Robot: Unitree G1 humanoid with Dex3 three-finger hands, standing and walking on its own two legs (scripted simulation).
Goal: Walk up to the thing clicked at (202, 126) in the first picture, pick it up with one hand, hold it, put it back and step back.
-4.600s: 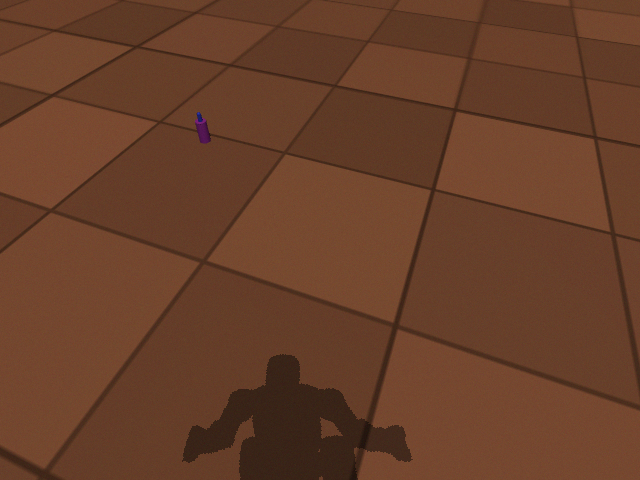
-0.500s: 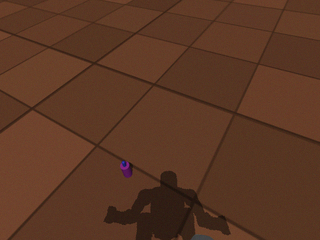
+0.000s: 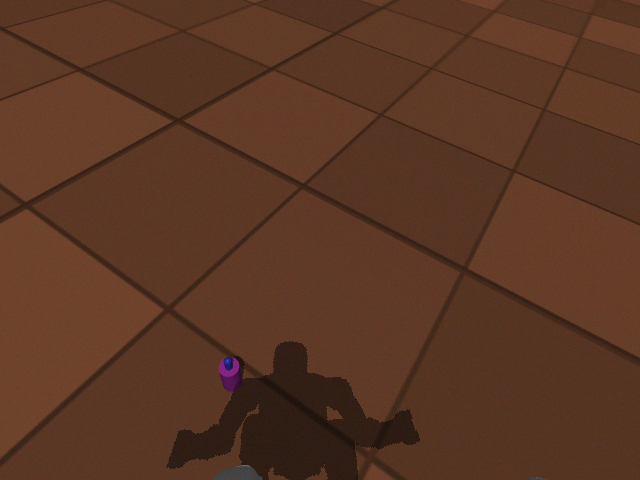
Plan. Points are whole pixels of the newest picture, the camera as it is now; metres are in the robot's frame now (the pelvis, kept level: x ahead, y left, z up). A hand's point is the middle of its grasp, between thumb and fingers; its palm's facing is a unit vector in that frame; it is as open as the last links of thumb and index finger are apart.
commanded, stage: walk up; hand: left
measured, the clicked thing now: (230, 371) +0.50 +0.21 -0.67
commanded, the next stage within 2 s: none
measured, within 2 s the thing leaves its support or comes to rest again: neither
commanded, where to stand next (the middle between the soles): +0.14 -0.02 m, yaw +0 degrees
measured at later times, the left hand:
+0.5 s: hand out of the picture +0.10 +0.24 -0.13, palm faces -0.05 -0.92 -0.40, open 7.4 cm
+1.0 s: hand out of the picture +0.14 +0.24 -0.14, palm faces -0.03 -0.94 -0.33, open 7.4 cm
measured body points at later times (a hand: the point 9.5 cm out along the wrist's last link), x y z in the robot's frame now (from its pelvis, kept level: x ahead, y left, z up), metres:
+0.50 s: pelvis +0.04 -0.02 +0.00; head +0.06 -0.04 +0.45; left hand +0.10 +0.29 -0.11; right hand +0.13 -0.31 -0.14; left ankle +0.09 +0.10 -0.72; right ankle +0.09 -0.15 -0.72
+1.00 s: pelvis +0.06 -0.01 +0.02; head +0.07 -0.01 +0.47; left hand +0.15 +0.29 -0.11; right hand +0.13 -0.32 -0.11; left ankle +0.09 +0.10 -0.72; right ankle +0.09 -0.15 -0.72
